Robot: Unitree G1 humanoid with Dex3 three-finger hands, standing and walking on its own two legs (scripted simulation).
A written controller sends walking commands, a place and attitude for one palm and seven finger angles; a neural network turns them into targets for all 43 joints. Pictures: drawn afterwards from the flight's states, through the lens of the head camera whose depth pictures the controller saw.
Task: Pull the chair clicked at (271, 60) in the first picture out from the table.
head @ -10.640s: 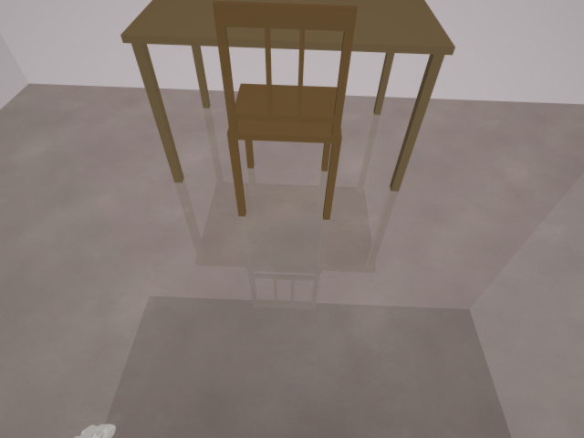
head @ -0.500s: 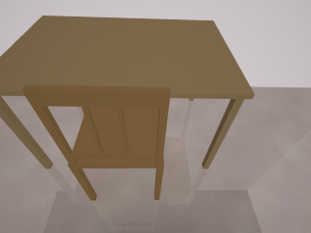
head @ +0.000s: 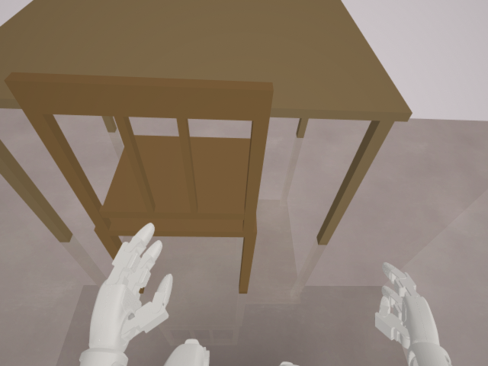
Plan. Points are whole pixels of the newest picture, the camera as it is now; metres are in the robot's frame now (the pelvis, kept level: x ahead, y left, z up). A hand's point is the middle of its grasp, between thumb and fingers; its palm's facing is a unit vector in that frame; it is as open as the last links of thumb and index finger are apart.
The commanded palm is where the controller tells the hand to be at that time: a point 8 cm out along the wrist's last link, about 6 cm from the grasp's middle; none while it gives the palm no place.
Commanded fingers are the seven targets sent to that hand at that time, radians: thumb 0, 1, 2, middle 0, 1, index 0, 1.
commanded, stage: raise the hand toward the chair's back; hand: left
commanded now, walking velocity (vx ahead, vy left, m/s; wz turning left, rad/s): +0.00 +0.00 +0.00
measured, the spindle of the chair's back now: (138, 169) +0.49 +0.25 +0.01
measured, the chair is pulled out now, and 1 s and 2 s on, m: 0.00 0.00 0.00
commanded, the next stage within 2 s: aim the fingers beside a spindle in 1.72 s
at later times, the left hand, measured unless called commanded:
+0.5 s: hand (123, 300) +0.21 +0.19 +0.03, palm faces +0.09 -0.99 -0.04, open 13.2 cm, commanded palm +0.18 +0.24 +0.03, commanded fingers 0.00 -0.15 0.45 -0.09 -0.14 -0.09 -0.14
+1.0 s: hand (101, 285) +0.23 +0.22 +0.04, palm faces +0.09 -1.00 -0.04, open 16.7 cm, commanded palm +0.21 +0.28 +0.04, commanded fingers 0.00 -0.50 0.30 -0.06 -0.08 -0.06 -0.08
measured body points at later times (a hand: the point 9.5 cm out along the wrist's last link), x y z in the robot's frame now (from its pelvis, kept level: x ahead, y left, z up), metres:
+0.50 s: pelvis +0.00 +0.00 -0.02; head +0.06 +0.01 +0.43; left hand +0.20 +0.24 +0.03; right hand +0.15 -0.23 -0.11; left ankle +0.07 +0.12 -0.66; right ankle +0.00 -0.10 -0.66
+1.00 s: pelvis +0.00 +0.03 -0.01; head +0.06 +0.04 +0.44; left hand +0.22 +0.28 +0.05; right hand +0.21 -0.19 -0.07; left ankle +0.07 +0.12 -0.66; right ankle +0.00 -0.10 -0.66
